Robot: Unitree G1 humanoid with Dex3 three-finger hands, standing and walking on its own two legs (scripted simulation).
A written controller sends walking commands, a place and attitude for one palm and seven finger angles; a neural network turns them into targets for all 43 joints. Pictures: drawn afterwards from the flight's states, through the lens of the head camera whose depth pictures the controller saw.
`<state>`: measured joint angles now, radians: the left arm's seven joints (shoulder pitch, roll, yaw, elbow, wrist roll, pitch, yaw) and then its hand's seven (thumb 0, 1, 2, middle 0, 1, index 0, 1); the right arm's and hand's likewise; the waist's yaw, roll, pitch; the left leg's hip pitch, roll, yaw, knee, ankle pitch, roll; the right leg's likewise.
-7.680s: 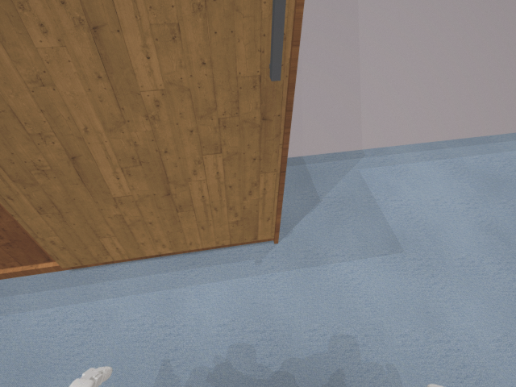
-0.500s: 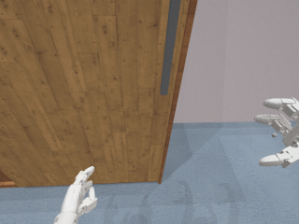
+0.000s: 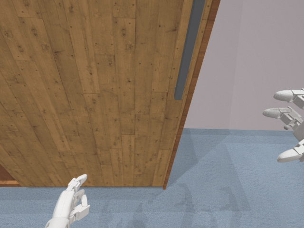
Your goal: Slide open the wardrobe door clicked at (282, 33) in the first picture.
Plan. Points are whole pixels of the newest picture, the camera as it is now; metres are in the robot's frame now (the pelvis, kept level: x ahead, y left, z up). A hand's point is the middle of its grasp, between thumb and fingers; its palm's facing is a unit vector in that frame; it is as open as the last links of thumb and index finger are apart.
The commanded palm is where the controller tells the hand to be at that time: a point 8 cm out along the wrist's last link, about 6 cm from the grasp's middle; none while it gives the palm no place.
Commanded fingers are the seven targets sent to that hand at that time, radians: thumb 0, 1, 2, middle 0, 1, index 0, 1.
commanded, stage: raise the hand with hooked fingers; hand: right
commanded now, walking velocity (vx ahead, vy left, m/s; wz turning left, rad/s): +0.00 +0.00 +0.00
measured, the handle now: (185, 54) +0.54 -0.08 +0.23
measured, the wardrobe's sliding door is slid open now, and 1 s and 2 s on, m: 0.00 0.00 0.00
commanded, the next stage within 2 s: move the hooked fingers beside the handle in 0.26 s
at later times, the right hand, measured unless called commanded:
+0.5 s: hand (294, 121) +0.28 -0.28 +0.23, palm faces +0.05 +1.00 -0.07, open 14.0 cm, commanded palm +0.25 -0.31 +0.23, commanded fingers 0.00 0.50 -0.30 0.30 1.20 0.30 1.20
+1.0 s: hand (255, 102) +0.34 -0.23 +0.22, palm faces -0.02 +1.00 -0.04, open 14.0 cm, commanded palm +0.32 -0.27 +0.22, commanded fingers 0.00 0.50 -0.30 0.30 1.20 0.30 1.20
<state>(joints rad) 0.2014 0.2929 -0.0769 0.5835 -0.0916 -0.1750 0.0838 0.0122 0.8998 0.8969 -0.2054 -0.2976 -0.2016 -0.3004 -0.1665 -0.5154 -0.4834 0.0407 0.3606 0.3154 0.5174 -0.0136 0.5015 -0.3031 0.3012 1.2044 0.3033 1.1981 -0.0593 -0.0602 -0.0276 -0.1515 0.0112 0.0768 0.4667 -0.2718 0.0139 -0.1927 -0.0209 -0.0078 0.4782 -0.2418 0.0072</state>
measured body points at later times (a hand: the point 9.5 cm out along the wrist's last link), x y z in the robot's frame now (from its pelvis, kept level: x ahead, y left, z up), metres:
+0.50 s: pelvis +0.00 +0.00 +0.00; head -0.03 +0.02 +0.45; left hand +0.20 +0.21 -0.06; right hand +0.27 -0.33 +0.23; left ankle -0.01 +0.11 -0.74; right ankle +0.01 -0.13 -0.74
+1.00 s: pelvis +0.00 -0.01 +0.00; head -0.02 +0.01 +0.45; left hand +0.19 +0.21 -0.07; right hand +0.34 -0.28 +0.22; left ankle -0.01 +0.11 -0.74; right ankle +0.01 -0.13 -0.74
